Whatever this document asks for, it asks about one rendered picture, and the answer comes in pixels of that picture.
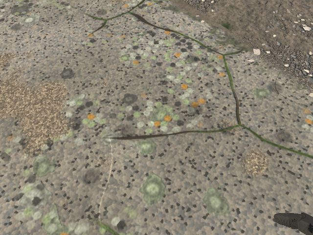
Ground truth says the right robot hand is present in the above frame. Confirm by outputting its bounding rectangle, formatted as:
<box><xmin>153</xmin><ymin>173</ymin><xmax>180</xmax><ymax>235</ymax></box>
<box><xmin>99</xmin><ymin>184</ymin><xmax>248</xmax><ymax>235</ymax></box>
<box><xmin>274</xmin><ymin>212</ymin><xmax>313</xmax><ymax>235</ymax></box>

